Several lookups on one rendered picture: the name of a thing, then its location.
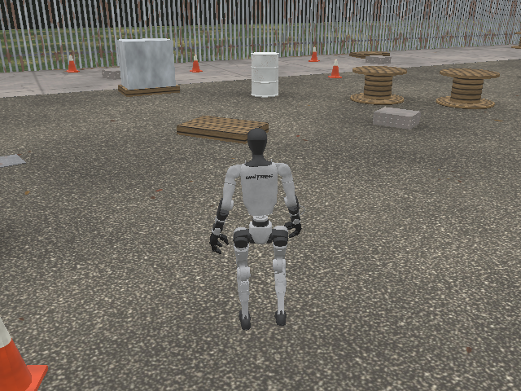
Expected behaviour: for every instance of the right robot forearm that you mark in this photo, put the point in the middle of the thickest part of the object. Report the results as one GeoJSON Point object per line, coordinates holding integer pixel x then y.
{"type": "Point", "coordinates": [295, 213]}

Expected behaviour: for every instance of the robot left shin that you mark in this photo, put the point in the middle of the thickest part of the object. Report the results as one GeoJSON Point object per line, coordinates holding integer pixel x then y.
{"type": "Point", "coordinates": [243, 289]}

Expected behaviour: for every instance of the right robot upper arm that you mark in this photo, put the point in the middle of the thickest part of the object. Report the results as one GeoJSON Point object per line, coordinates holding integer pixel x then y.
{"type": "Point", "coordinates": [287, 183]}

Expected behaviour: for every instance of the robot left thigh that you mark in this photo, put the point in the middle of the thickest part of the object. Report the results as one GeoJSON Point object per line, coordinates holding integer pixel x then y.
{"type": "Point", "coordinates": [241, 240]}

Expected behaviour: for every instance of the left robot forearm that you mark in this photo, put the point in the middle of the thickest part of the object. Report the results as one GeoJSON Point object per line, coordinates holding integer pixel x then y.
{"type": "Point", "coordinates": [220, 219]}

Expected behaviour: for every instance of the right robot hand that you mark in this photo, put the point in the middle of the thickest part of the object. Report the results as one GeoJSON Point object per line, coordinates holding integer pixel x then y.
{"type": "Point", "coordinates": [290, 225]}

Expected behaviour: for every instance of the left robot upper arm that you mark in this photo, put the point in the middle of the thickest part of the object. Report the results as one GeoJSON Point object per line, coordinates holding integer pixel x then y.
{"type": "Point", "coordinates": [228, 190]}

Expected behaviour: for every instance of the left robot hand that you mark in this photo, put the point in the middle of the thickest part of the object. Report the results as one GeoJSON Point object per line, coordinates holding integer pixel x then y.
{"type": "Point", "coordinates": [214, 242]}

